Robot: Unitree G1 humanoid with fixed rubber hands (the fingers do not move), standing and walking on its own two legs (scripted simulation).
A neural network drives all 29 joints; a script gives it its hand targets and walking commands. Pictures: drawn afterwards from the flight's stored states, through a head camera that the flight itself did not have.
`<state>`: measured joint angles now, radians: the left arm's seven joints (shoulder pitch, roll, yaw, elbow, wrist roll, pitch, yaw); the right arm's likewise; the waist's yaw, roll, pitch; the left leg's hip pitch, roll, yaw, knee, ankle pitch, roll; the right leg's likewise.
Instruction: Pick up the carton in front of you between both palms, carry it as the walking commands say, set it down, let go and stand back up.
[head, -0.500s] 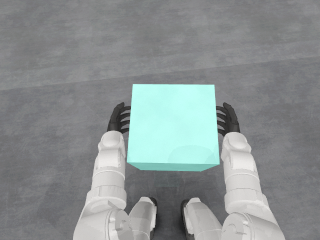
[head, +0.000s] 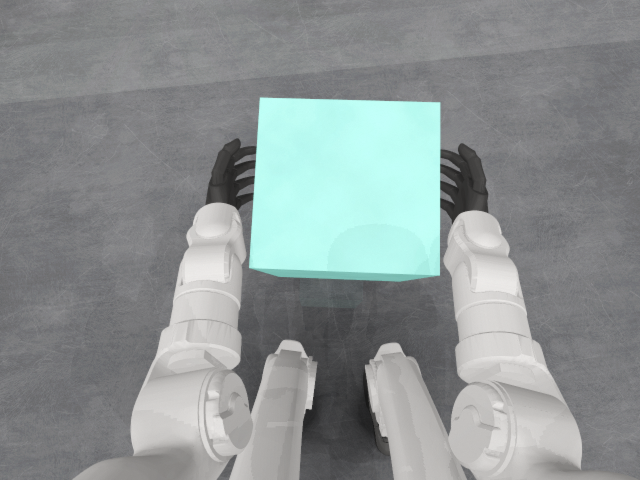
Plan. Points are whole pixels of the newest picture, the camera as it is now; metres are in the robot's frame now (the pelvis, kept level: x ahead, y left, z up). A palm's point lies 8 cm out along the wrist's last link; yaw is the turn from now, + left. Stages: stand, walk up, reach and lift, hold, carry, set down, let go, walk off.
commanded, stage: set down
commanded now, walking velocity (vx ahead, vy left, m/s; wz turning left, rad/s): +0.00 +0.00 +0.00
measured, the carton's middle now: (343, 207) +0.46 +0.00 -0.17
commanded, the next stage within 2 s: none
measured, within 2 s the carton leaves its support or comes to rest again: rests again in 1.22 s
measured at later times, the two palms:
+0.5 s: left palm (248, 209) +0.47 +0.16 -0.25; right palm (429, 219) +0.46 -0.14 -0.24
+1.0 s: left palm (261, 207) +0.52 +0.16 -0.38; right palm (410, 222) +0.49 -0.14 -0.38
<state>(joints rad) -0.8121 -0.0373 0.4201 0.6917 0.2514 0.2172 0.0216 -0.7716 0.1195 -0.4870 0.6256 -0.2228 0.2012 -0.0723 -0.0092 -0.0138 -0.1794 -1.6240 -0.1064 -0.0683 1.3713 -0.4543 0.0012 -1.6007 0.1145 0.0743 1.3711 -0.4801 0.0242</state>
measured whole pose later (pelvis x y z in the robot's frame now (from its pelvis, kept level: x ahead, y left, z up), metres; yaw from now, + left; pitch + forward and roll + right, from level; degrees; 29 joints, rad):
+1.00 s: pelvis -0.03 +0.00 -0.22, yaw -2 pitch +40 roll -2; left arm -1.41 0.28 0.18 0.95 -0.03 0.24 0.10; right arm -1.30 -0.12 -0.33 0.80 0.02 0.23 -0.21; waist 0.00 -0.01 0.28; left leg -2.24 -0.12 -0.01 2.16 -0.62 0.00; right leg -2.21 0.17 0.03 2.15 -0.65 0.07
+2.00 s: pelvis -0.05 +0.00 -0.24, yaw -2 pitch +31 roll -2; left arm -1.52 0.32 0.32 1.10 0.11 0.17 -0.06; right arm -1.45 -0.17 -0.46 1.00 -0.10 0.17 -0.03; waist 0.01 -0.03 0.46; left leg -2.19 -0.07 0.01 2.26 -0.61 0.02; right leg -2.17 0.13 -0.01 2.25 -0.63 0.05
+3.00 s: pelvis -0.03 +0.01 -0.09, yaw -3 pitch +46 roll -3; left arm -1.30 0.42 0.20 0.93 -0.09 0.21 0.00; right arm -1.21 -0.24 -0.26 0.78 0.10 0.22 -0.14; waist -0.02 -0.01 0.05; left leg -1.98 -0.06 -0.01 1.68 -0.49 0.03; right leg -1.95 0.08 0.00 1.66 -0.50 0.02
